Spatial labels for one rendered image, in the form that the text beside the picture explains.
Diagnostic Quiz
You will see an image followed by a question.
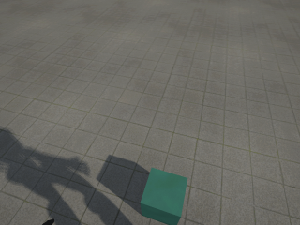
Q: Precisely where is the carton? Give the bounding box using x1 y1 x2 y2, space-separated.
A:
140 168 188 225

